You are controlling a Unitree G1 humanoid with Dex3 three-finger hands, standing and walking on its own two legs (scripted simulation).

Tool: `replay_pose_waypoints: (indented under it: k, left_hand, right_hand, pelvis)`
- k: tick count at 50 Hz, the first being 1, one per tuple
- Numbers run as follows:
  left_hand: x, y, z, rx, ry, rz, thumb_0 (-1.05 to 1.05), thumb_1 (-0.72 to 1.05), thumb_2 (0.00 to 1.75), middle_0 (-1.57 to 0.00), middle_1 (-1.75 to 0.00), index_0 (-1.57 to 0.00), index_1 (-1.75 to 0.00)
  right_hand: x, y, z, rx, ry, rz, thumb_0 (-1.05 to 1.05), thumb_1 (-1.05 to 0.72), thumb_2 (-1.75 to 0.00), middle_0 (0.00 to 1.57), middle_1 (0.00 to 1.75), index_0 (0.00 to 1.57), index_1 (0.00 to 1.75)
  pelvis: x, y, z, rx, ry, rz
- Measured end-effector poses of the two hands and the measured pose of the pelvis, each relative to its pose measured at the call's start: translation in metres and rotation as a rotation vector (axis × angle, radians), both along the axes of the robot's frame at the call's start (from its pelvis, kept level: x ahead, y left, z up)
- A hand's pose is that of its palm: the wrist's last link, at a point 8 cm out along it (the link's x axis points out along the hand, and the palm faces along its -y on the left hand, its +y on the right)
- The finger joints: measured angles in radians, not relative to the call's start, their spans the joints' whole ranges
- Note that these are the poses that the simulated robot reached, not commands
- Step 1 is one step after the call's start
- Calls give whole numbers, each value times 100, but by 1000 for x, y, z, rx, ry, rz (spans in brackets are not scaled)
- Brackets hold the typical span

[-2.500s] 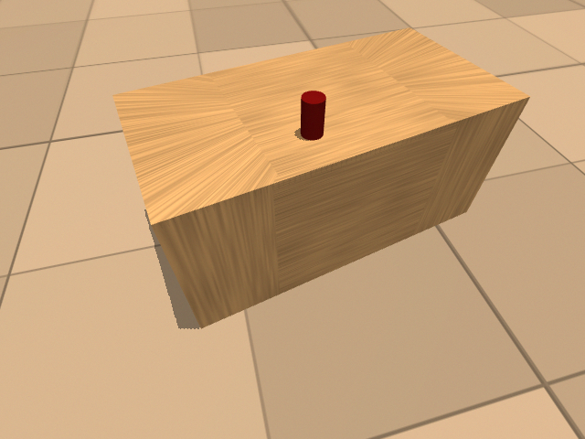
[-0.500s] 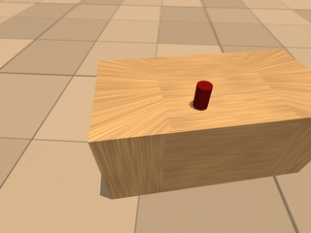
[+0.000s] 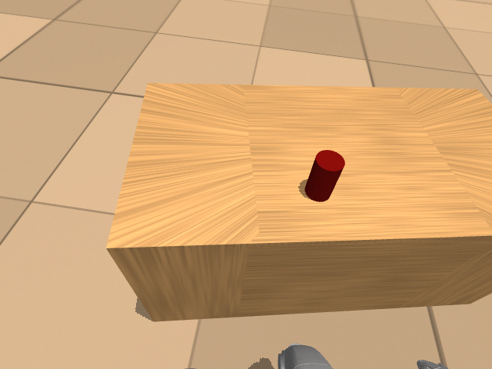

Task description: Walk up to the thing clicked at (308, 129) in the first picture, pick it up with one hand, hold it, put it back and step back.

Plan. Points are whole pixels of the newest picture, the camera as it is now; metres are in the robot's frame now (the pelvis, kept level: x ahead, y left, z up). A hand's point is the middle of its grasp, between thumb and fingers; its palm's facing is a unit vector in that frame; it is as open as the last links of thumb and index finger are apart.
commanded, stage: walk up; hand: right
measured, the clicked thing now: (323, 176) +0.56 -0.21 -0.10
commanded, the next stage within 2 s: stand in 1.80 s
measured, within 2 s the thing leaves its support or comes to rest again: neither
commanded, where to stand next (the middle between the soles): +0.10 -0.01 m, yaw +1 degrees
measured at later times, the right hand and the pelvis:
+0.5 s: hand out of the picture +0.10 -0.31 -0.16, palm faces -0.11 +0.92 -0.37, open 7.4 cm; pelvis +0.02 -0.04 -0.01, yaw +4 degrees
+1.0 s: hand (391, 355) +0.16 -0.26 -0.14, palm faces -0.08 +0.94 -0.33, open 7.4 cm; pelvis +0.04 -0.02 +0.01, yaw +2 degrees
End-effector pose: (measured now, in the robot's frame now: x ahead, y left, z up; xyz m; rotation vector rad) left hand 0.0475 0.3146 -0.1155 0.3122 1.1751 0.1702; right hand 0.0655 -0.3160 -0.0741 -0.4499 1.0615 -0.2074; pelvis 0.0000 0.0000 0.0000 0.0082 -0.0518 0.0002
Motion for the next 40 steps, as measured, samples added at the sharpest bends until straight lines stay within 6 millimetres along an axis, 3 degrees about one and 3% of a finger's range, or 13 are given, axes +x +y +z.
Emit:
replay_pose_waypoints:
  k: [4,7,14,25,33,40]
  left_hand:
    - [33,-17,6,36,-59,-3,1,91,90,-21,-30,-20,-30]
    - [46,-30,4,79,-84,-3,1,91,90,-21,-30,-20,-30]
    - [57,-51,12,95,-90,-6,1,90,90,-21,-30,-21,-30]
    - [41,-30,4,100,-31,69,1,90,90,-21,-30,-21,-30]
    - [17,-17,0,92,32,80,1,90,90,-21,-30,-21,-30]
    - [16,-9,2,91,52,101,1,90,90,-21,-30,-20,-30]
  right_hand:
    - [9,-26,-14,9,39,-5,1,-90,-90,21,30,21,30]
    - [20,-45,-35,25,57,-24,1,-90,-90,21,30,21,30]
    - [39,-51,-56,68,107,-19,1,-90,-90,20,30,21,30]
    - [37,-35,-48,73,159,-2,1,-90,-90,20,30,21,30]
    - [55,-23,-41,61,132,2,1,-90,-90,20,30,21,30]
    - [67,-8,-35,81,126,0,1,-90,-90,20,30,21,30]
  pelvis:
    - [11,-22,-6,-10,5,19]
    - [17,-39,-17,-20,6,27]
    - [20,-49,-17,-5,14,54]
    - [23,-42,-11,-11,17,73]
    - [24,-26,-9,-5,16,78]
    - [32,-21,-2,-21,9,61]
